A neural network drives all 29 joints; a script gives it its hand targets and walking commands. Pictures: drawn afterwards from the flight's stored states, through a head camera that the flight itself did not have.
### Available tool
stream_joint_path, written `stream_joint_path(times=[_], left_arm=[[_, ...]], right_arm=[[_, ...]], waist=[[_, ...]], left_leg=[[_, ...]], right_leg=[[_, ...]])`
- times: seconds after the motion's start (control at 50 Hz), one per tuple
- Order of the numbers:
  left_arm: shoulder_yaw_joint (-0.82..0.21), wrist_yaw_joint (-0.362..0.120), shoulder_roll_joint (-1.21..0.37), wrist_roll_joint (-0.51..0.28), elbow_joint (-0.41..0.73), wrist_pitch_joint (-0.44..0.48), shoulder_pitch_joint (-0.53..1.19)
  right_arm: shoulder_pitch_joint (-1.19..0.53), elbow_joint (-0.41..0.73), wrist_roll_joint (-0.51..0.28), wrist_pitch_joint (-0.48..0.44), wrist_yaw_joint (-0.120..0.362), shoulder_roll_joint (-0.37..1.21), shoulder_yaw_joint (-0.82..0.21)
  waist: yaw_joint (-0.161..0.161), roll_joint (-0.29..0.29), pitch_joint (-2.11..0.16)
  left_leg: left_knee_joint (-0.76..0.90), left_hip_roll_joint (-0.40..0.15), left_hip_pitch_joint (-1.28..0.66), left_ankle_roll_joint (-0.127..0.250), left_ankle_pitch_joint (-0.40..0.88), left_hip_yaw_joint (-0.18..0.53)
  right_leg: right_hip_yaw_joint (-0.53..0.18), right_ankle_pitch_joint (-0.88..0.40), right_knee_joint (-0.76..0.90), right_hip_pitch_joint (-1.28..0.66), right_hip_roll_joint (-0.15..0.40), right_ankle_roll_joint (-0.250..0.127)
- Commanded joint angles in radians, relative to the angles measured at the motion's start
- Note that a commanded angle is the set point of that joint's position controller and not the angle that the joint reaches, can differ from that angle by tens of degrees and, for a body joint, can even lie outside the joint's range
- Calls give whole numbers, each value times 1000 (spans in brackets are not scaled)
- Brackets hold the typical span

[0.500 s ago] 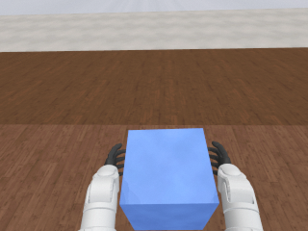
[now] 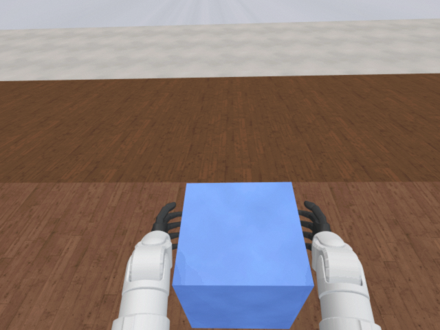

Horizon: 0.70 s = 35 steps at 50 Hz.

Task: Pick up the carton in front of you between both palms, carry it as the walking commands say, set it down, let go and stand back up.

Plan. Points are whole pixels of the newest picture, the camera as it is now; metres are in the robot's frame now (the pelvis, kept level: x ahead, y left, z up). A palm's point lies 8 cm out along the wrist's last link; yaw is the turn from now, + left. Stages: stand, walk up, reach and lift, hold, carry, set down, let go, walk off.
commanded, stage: hold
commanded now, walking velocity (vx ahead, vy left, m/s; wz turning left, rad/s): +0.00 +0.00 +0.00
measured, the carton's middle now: (239, 258) +0.30 -0.01 -0.03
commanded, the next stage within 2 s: carry in 0.32 s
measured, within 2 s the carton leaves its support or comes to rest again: neither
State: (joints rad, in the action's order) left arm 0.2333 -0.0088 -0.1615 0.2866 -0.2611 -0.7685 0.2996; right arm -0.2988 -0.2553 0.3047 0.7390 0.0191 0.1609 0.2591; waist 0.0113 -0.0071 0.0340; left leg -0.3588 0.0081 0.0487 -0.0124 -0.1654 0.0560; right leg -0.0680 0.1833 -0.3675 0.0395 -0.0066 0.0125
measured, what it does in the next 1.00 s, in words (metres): walks ahead: left foot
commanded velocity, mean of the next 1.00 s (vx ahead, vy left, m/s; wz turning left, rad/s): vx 0.36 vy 0.00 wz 0.00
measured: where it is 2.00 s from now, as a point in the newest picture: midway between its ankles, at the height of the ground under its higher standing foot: (250, 235)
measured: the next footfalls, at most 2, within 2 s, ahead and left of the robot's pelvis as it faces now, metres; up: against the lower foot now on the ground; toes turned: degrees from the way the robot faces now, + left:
left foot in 0.76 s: +0.18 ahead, +0.09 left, +0.00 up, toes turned +9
right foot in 1.12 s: +0.50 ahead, -0.14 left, +0.00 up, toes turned -14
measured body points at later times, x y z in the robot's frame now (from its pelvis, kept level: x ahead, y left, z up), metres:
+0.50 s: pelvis +0.03 -0.01 +0.00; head -0.01 -0.02 +0.44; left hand +0.33 +0.14 +0.06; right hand +0.33 -0.17 +0.06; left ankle +0.03 +0.13 -0.74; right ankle +0.02 -0.13 -0.74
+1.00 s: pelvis +0.23 -0.01 +0.00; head +0.22 -0.03 +0.45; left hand +0.49 +0.12 +0.08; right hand +0.46 -0.18 +0.07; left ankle +0.15 +0.09 -0.75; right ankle +0.30 -0.14 -0.71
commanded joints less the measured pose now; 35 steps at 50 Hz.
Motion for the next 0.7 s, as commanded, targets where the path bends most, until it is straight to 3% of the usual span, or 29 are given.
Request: stream_joint_path(times=[0.0, 0.02, 0.06, 0.08, 0.14, 0.18, 0.2, 0.22, 0.24, 0.26, 0.28, 0.3, 0.32, 0.34, 0.36, 0.38, 0.4, 0.42, 0.44, 0.46, 0.48, 0.5, 0.52, 0.54, 0.56, 0.58, 0.62, 0.64, 0.68], left_arm=[[-491, -229, -920, -243, 14, 39, 459], [-499, -231, -914, -239, 23, 37, 470], [-523, -235, -909, -258, 54, 48, 490], [-542, -230, -932, -277, 90, 42, 444], [-494, -226, -905, -239, 63, 45, 475], [-564, -226, -905, -274, 126, 50, 523], [-526, -230, -930, -272, 81, 50, 529], [-513, -229, -887, -234, 81, 40, 463], [-526, -234, -896, -269, 61, 41, 488], [-524, -234, -901, -260, 62, 41, 464], [-535, -232, -920, -255, 49, 37, 436], [-581, -234, -944, -291, 72, 37, 490], [-626, -227, -930, -317, 128, 27, 483], [-667, -228, -958, -352, 160, 19, 507], [-677, -223, -945, -367, 231, 15, 536], [-670, -217, -930, -359, 214, 2, 528], [-685, -214, -938, -378, 268, -6, 511], [-709, -208, -917, -375, 276, -25, 521], [-738, -195, -930, -395, 317, -43, 483], [-772, -188, -932, -435, 355, -53, 474], [-786, -182, -926, -444, 365, -75, 471], [-808, -171, -935, -455, 414, -98, 485], [-795, -159, -887, -463, 435, -122, 428], [-799, -142, -857, -476, 509, -144, 457], [-779, -118, -848, -468, 509, -175, 364], [-796, -94, -853, -459, 575, -197, 384], [-800, -54, -824, -455, 622, -249, 278], [-806, -35, -819, -455, 654, -269, 280], [-785, -1, -770, -452, 679, -314, 212]], right_arm=[[-471, 21, -249, -17, 239, 864, -516], [-501, 5, -251, -19, 244, 881, -516], [-490, 37, -282, -21, 238, 904, -556], [-434, 32, -274, -14, 237, 892, -551], [-452, 1, -243, -14, 237, 873, -497], [-427, 35, -268, -26, 232, 907, -540], [-457, 44, -242, -24, 230, 877, -533], [-439, 34, -245, -14, 228, 885, -525], [-447, 30, -234, -18, 227, 870, -509], [-443, 74, -277, -22, 227, 906, -567], [-454, 47, -266, -18, 228, 876, -545], [-542, 134, -324, -18, 227, 927, -629], [-433, 85, -316, 7, 225, 934, -605], [-471, 147, -358, 11, 220, 937, -645], [-463, 154, -365, 25, 216, 935, -665], [-472, 192, -352, 30, 204, 931, -671], [-457, 249, -373, 44, 192, 927, -706], [-438, 221, -356, 63, 185, 907, -698], [-421, 264, -389, 74, 177, 926, -724], [-391, 316, -406, 97, 165, 911, -756], [-404, 340, -411, 117, 150, 897, -779], [-421, 398, -408, 138, 134, 892, -777], [-399, 426, -417, 168, 117, 898, -822], [-379, 464, -437, 198, 112, 892, -827], [-380, 537, -474, 226, 102, 892, -868], [-372, 555, -462, 250, 91, 859, -829], [-289, 592, -498, 287, 64, 831, -840], [-230, 594, -483, 308, 49, 821, -831], [-188, 653, -477, 348, 4, 784, -801]], waist=[[-11, -6, -188], [-12, 19, -190], [-6, 3, -210], [-12, 7, -229], [-21, 2, -212], [6, -16, -245], [28, 1, -213], [-6, 12, -191], [27, 36, -206], [-4, -9, -239], [-3, 11, -228], [-17, -1, -253], [-14, -11, -272], [-6, -38, -255], [-8, -3, -242], [-6, -24, -215], [-2, -45, -233], [-5, -148, -233], [0, -168, -283], [-7, -100, -314], [-4, -44, -340], [-16, 14, -307], [-29, 205, -321], [-46, 319, -259], [-50, 294, -253], [-44, 192, -211], [-41, 127, -249], [-35, 140, -294], [-19, 140, -302]], left_leg=[[80, 82, -43, 6, -1, 0], [67, 76, -51, 8, 26, 10], [45, 99, -35, 2, 88, -16], [54, 87, -83, 5, 98, 11], [63, 78, -62, 9, 101, 8], [43, 91, -46, -4, 99, -2], [38, 91, -46, -1, 64, -9], [67, 96, -69, 2, 75, -6], [53, 83, -39, 4, 76, 4], [53, 97, -69, 5, 99, -6], [65, 99, -43, 4, 111, 6], [-11, -107, 40, 9, -26, -9], [9, -95, 61, 18, -256, 38], [12, -90, 61, 25, -455, 38], [49, -112, 116, 30, -586, 90], [67, -114, 136, 28, -593, 81], [103, -139, 128, 44, -569, 134], [110, -170, 113, 56, -488, 146], [92, -202, 66, 90, -408, 193], [39, -198, 63, 103, -389, 157], [-3, -158, 88, 83, -372, 107], [-85, -101, 284, 57, -387, 37], [-271, -41, 425, 20, -326, -82], [-330, -17, 624, 3, -321, -135], [-369, -50, 609, 7, -320, -120], [-324, -58, 592, 13, -310, -129], [-252, -25, 587, 16, -284, -182], [-207, -11, 495, 13, -224, -214], [-76, 26, 257, 16, -83, -280]], right_leg=[[11, -28, 82, 10, -85, -13], [22, -25, 69, 27, -86, -15], [1, -89, 88, -33, -83, -9], [10, -83, 73, -33, -90, -11], [9, -86, 74, 13, -90, -11], [-2, -123, 65, -55, -85, -12], [0, -84, 73, -12, -87, -15], [-1, -94, 90, 3, -84, -6], [0, -91, 84, -23, -83, -13], [-1, -126, 81, -12, -78, -3], [-3, -142, 74, -50, -88, -11], [18, 30, -18, 104, 101, -14], [-35, 297, 25, 143, 104, -32], [0, 447, -2, 219, 66, -21], [-8, 556, 4, 258, 68, -18], [37, 511, -16, 293, 47, -1], [73, 427, -79, 315, 31, 10], [139, 261, -179, 312, -8, 12], [127, 183, -211, 315, 14, -2], [133, 163, -103, 268, 33, -7], [115, 152, -85, 203, 37, -10], [-3, 290, 2, 89, 105, -51], [-156, 391, 126, -26, 203, -92], [-340, 302, 159, -126, 333, -164], [-349, 219, 174, -85, 376, -203], [-344, 162, 163, -39, 376, -219], [-223, -76, 110, -97, 312, -183], [-133, -117, 74, -98, 267, -154], [-14, -49, -7, 76, 212, -107]])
